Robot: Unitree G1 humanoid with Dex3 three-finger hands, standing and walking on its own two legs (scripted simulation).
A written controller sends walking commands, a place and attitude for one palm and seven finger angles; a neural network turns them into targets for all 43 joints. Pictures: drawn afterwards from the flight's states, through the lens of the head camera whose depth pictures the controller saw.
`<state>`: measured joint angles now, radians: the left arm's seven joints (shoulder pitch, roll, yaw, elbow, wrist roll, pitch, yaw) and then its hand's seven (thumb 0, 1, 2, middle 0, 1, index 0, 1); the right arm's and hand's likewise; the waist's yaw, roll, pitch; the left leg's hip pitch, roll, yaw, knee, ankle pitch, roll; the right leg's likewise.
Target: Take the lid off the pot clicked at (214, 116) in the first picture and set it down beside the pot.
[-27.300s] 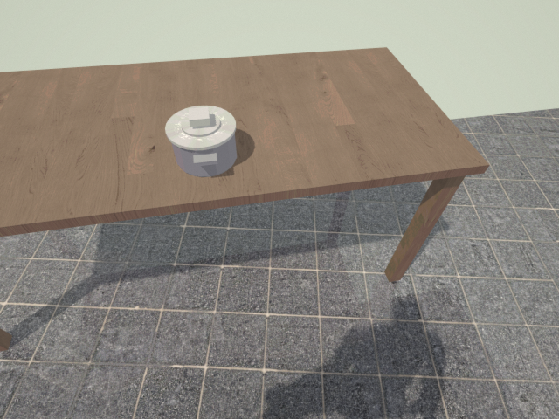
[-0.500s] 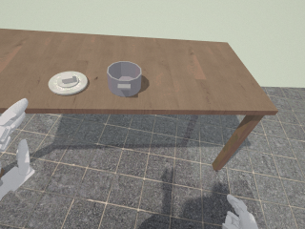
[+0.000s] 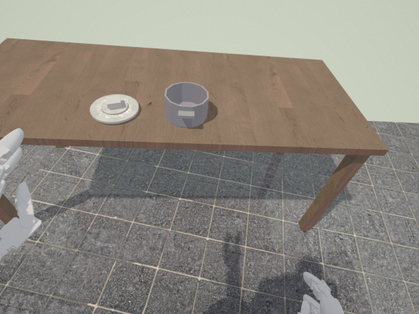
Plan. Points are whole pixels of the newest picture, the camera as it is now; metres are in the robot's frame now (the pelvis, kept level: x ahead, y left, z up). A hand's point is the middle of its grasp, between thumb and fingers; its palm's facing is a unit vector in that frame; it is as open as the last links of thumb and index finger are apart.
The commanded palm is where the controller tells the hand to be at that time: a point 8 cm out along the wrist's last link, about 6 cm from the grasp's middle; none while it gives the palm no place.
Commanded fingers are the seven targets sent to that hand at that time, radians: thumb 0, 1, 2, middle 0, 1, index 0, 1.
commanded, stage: stop stepping back and stand still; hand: left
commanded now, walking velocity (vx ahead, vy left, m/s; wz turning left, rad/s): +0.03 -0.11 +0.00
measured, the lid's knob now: (113, 101) +0.77 +0.36 -0.06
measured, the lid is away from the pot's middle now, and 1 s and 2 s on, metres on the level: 0.25 0.25 0.25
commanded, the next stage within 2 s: let the arm hang, fingers relaxed in 0.06 s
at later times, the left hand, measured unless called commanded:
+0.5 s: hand out of the picture +0.06 +0.17 -0.18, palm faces +0.06 -0.98 -0.18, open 7.0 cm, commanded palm none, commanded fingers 0.00 0.90 0.90 -0.20 -0.30 -0.20 -0.30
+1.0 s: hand out of the picture +0.08 +0.15 -0.18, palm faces +0.07 -0.98 -0.20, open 7.2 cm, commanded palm none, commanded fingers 0.00 0.90 0.90 -0.20 -0.30 -0.20 -0.30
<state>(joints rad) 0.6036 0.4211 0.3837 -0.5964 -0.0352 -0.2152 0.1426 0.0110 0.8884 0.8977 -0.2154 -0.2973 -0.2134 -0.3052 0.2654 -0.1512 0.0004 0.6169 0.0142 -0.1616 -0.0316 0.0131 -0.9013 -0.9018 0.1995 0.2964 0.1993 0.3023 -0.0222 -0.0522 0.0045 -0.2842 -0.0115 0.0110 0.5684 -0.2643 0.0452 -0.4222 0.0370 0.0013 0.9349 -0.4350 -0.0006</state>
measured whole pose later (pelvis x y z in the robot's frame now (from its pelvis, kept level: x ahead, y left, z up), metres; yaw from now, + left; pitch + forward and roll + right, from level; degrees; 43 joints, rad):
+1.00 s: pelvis +0.07 -0.02 +0.00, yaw +2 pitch -1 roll +0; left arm 0.25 0.16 0.02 1.09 0.00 0.00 0.05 0.01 0.94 0.90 -0.20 -0.29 -0.20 -0.30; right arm 0.27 -0.13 -0.04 1.09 -0.01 0.00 -0.04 0.02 -0.93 -0.90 0.20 0.30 0.20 0.30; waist -0.01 -0.01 0.05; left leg -0.16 0.02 0.04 0.50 -0.33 0.00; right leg -0.14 0.02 0.00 0.48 -0.33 -0.02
